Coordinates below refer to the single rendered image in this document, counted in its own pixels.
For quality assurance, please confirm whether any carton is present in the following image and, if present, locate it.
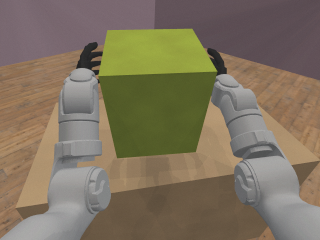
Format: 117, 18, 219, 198
98, 28, 218, 159

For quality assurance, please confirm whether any pedestal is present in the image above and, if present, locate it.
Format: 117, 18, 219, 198
15, 97, 320, 240

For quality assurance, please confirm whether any robot left hand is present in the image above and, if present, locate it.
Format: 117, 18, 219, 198
76, 42, 103, 84

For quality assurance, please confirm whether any robot right forearm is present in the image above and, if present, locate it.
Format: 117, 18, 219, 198
211, 74, 300, 194

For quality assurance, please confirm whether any robot right upper arm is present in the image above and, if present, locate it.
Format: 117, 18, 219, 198
234, 155, 320, 240

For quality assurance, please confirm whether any robot left forearm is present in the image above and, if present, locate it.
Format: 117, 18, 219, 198
47, 68, 102, 205

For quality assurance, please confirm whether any robot right hand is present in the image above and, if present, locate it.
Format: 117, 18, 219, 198
207, 48, 227, 76

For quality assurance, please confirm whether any robot left upper arm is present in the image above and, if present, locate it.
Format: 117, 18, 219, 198
0, 166, 111, 240

